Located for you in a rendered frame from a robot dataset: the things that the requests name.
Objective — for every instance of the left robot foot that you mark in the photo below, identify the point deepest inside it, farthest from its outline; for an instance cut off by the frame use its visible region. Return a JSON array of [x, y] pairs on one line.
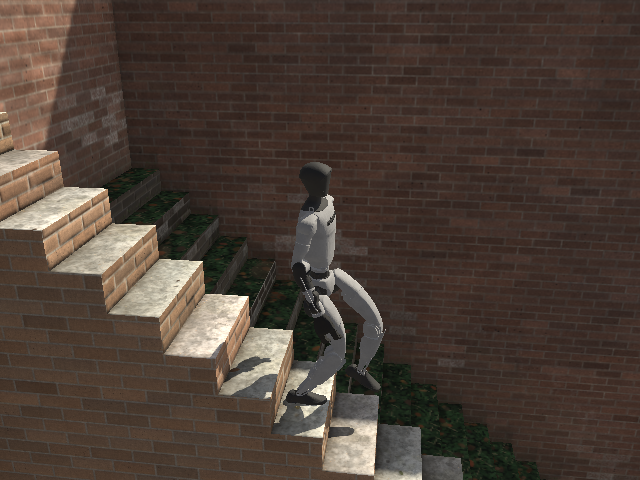
[[366, 380]]

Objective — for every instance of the humanoid robot torso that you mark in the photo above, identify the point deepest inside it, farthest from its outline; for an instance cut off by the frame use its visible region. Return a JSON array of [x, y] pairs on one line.
[[321, 251]]

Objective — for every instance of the robot right upper arm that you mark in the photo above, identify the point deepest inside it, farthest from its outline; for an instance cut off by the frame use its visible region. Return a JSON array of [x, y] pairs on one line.
[[305, 230]]

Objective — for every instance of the robot right forearm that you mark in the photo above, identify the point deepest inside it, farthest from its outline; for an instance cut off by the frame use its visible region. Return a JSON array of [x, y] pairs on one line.
[[300, 271]]

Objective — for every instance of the robot right hand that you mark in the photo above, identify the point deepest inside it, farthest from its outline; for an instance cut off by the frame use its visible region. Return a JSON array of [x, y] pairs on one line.
[[323, 325]]

